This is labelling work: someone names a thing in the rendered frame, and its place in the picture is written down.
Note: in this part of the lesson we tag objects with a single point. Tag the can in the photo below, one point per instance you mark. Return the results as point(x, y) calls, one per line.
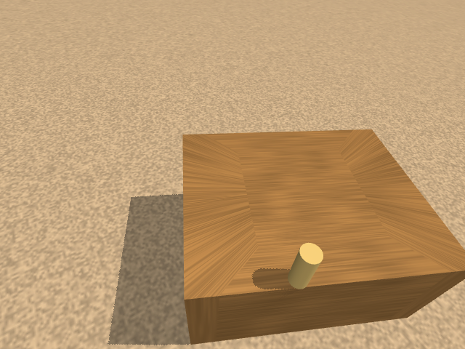
point(306, 263)

